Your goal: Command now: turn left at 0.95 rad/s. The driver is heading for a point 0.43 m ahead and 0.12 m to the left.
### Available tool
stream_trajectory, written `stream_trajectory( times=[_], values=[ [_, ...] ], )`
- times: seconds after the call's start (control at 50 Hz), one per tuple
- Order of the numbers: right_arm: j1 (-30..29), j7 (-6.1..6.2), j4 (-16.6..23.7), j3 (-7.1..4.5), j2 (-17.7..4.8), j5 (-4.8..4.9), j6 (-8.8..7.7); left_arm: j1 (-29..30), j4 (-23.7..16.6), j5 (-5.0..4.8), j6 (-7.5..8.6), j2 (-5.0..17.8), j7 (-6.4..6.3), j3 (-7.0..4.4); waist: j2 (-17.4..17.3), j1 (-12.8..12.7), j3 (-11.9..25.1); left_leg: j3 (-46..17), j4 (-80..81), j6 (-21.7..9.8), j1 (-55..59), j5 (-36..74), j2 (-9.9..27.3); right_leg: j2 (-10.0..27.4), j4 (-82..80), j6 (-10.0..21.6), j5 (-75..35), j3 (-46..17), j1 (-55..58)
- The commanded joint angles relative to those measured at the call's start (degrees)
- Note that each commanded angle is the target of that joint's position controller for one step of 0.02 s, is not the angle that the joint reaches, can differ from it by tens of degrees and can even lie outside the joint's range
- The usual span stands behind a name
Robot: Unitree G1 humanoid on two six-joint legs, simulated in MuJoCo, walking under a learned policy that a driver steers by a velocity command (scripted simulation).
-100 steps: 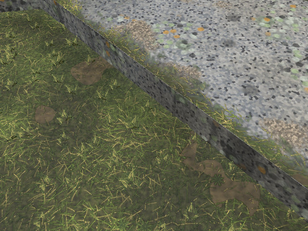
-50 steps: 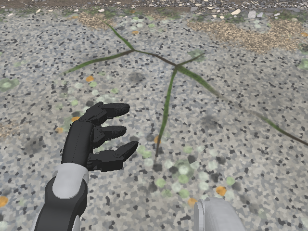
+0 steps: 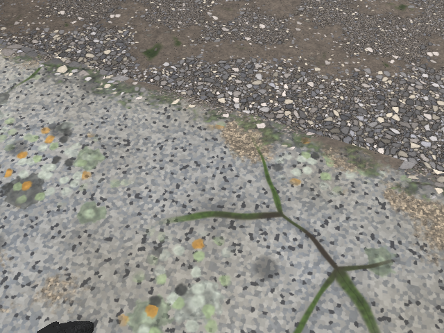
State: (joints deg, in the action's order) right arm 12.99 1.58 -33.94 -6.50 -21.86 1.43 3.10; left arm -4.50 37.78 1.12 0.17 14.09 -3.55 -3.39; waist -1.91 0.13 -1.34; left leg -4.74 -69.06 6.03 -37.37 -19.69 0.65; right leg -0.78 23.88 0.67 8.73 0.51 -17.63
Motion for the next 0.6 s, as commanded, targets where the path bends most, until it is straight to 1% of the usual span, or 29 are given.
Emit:
stream_trajectory(
  times=[0.02,0.06,0.08,0.1,0.14,0.18,0.2,0.22,0.24,0.26,0.28,0.3,0.32,0.34,0.36,0.38,0.4,0.42,0.44,0.46,0.48,0.5,0.54,0.56,0.6],
  values=[
    [-2.3,-0.64,5.9,1.14,0.1,-0.03,-0.86,-0.1,-2.3,0.22,0.16,8.5,-0.23,-2.29,8.7,-1.7,5.3,2.7,4.7,1.3,-4.9,1.8,4.1,14.6,-6.7,12.8,-14.1,-8.3,11.6],
    [-3.4,-1.26,6.6,1.52,0.4,-0.09,-0.97,-0.3,-1.6,0.07,-0.04,10.4,0.24,-3.02,9.9,-1.9,6.6,3.8,10.5,0.6,-0.2,2.1,4.9,15.7,-6.2,12.7,-15.8,-5.1,11.1],
    [-3.5,-1.55,6.5,1.51,0.4,-0.1,-0.88,-0.1,-1.5,0.01,-0.11,11.2,0.54,-3.38,10.5,-1.7,7.0,4.5,13.4,-0.1,2.7,2.2,4.9,16.1,-6.0,12.3,-16.7,-3.4,10.3],
    [-3.3,-1.85,6.4,1.35,-0.1,-0.05,-0.74,0.2,-1.3,-0.23,-0.14,11.9,0.84,-3.71,10.9,-1.4,7.3,5.5,16.3,-0.8,5.7,2.2,4.6,16.5,-5.6,11.6,-17.1,-1.8,9.4],
    [-3.4,-2.24,6.3,0.88,-1.0,0.07,-0.17,-0.2,-0.8,-1.0,0.08,12.8,1.4,-4.27,12.0,-1.2,7.4,7.0,22.0,-2.3,9.5,1.8,4.0,18.0,-4.5,10.4,-16.2,-0.3,9.7],
    [-3.0,-2.67,6.3,0.3,-1.4,0.01,0.58,-0.7,-0.2,-2.03,0.51,12.9,1.75,-4.58,12.2,-0.4,7.4,8.1,29.9,-4.5,13.6,2.9,3.0,19.1,-1.4,8.2,-14.6,1.2,10.6],
    [-1.6,-2.64,5.4,-0.07,-1.3,0.17,0.94,-1.8,0.4,-2.58,0.64,12.7,1.96,-4.75,11.0,0.2,8.7,9.5,34.6,-6.2,18.5,4.7,1.4,18.9,0.2,6.1,-4.3,2.8,8.9],
    [2.4,-2.34,3.6,-1.06,-2.6,0.52,1.09,-3.7,1.2,-2.78,0.71,11.1,2.14,-4.52,8.4,1.2,9.7,9.6,36.8,-8.3,27.3,2.5,-0.3,17.2,4.1,3.9,10.0,4.9,2.7],
    [12.1,-1.88,0.4,-2.81,-6.2,1.29,0.64,-3.0,1.0,-1.79,0.61,7.5,2.6,-3.56,-0.4,4.9,9.4,0.5,42.1,-12.8,39.8,-4.5,3.5,12.7,18.7,0.5,22.4,9.5,-10.9],
    [17.0,-1.89,0.1,-4.47,-15.4,0.89,-0.76,3.3,-5.0,-0.47,1.54,4.2,2.96,-2.28,-18.4,6.5,7.0,-35.2,52.0,-25.3,47.7,-26.9,18.6,1.9,38.1,-3.5,30.4,7.8,-37.1],
    [16.4,-2.53,1.6,-3.01,-11.3,-0.58,-3.3,10.1,-6.4,-1.69,3.61,7.4,3.31,-3.16,-10.6,10.0,5.8,-43.1,59.6,-27.4,45.5,-36.5,20.6,2.0,44.2,-1.2,25.3,-5.4,-43.4],
    [11.9,-2.27,1.6,-1.85,-9.1,-1.09,-4.8,10.6,-6.8,-2.89,5.14,9.7,3.86,-3.81,-9.9,6.8,2.1,-40.2,60.5,-25.1,41.8,-34.4,19.9,3.2,43.2,0.9,19.5,-7.1,-43.5],
    [7.8,-1.87,2.6,-1.18,-7.5,-0.55,-5.37,7.2,-4.9,-2.31,6.03,10.3,3.93,-4.15,-7.6,3.5,2.1,-34.7,58.7,-22.5,38.5,-27.6,17.7,4.2,40.7,1.2,14.7,-7.2,-39.4],
    [4.8,-1.4,2.9,-0.54,-5.9,0.14,-5.16,4.7,-3.4,-1.09,6.6,10.9,3.85,-4.43,-6.8,1.7,2.3,-29.0,57.7,-20.6,35.6,-21.1,15.2,4.6,36.4,0.3,9.7,-7.0,-34.9],
    [3.7,-0.95,3.3,0.1,-4.9,-0.3,-5.09,3.5,-2.5,-0.58,6.93,10.8,4.0,-4.58,-7.1,0.4,2.5,-24.6,57.6,-19.4,31.6,-16.9,12.4,4.0,33.2,-0.5,5.4,-6.0,-29.3],
    [3.6,-0.63,3.2,0.52,-4.0,-0.92,-5.27,2.8,-1.5,-0.64,7.01,10.3,4.26,-4.46,-7.4,0.1,2.9,-21.3,57.8,-18.9,30.0,-12.5,10.7,2.8,31.5,-1.6,0.8,-4.2,-26.3],
    [4.4,-0.3,2.8,0.79,-3.3,-1.17,-5.5,2.6,-0.8,-0.77,6.91,9.7,4.46,-4.2,-7.2,0.3,2.9,-18.8,57.9,-18.4,29.1,-8.5,9.5,2.2,29.2,-2.5,-2.7,-3.3,-24.4],
    [6.3,-1.73,0.2,0.14,-6.0,-3.5,-4.7,-1.7,1.3,4.56,3.03,5.8,6.15,-1.93,-9.8,0.5,2.9,-13.8,58.4,-16.9,25.8,-7.9,4.4,2.7,30.0,-3.8,-2.2,0.2,-20.8],
    [7.6,-2.49,-0.4,0.3,-4.9,-3.24,-4.66,-1.3,1.0,4.01,1.4,5.7,6.57,-1.93,-9.2,0.8,1.4,-13.3,59.0,-17.2,24.3,-7.8,3.9,2.6,28.5,-4.7,-2.5,1.2,-20.0],
    [9.0,-3.05,-0.9,0.65,-3.8,-2.69,-4.87,0.8,0.1,2.87,0.73,6.1,6.7,-1.69,-8.4,1.9,0.0,-14.1,60.1,-17.5,23.6,-7.5,4.3,2.8,26.2,-5.5,-3.1,1.6,-19.8],
    [9.9,-3.33,-1.3,0.87,-3.2,-2.41,-5.09,2.6,-0.5,2.03,0.54,6.4,6.81,-1.51,-8.5,2.7,-1.1,-14.5,60.8,-17.6,23.5,-7.0,4.8,3.0,23.1,-6.0,-4.1,1.5,-19.3],
    [10.7,-3.37,-1.7,0.88,-3.1,-2.27,-5.35,4.3,-1.0,1.37,0.62,6.7,6.86,-1.37,-8.5,3.4,-1.7,-14.9,61.1,-17.7,24.5,-6.5,5.5,3.2,19.7,-6.0,-4.8,1.2,-18.8],
    [11.9,-2.92,-2.4,0.43,-4.8,-2.36,-5.9,7.2,-2.1,0.92,1.29,7.0,6.98,-1.1,-7.6,4.9,-2.2,-16.1,61.0,-17.8,26.8,-6.9,7.5,3.5,14.1,-5.2,-5.1,1.0,-17.0],
    [11.8,-2.66,-2.7,0.36,-5.3,-2.28,-6.13,7.9,-2.7,0.72,1.45,7.2,6.95,-1.12,-7.2,4.9,-2.7,-16.9,61.1,-17.8,27.4,-7.6,8.6,3.7,12.3,-4.3,-4.2,0.8,-15.7],
    [10.6,-2.48,-3.1,0.39,-5.8,-2.59,-6.62,6.9,-3.2,0.42,1.63,8.0,6.94,-1.21,-7.7,4.2,-3.8,-16.6,62.3,-17.7,29.2,-7.6,10.9,4.3,9.9,-1.6,-0.6,1.9,-13.0]
  ],
)
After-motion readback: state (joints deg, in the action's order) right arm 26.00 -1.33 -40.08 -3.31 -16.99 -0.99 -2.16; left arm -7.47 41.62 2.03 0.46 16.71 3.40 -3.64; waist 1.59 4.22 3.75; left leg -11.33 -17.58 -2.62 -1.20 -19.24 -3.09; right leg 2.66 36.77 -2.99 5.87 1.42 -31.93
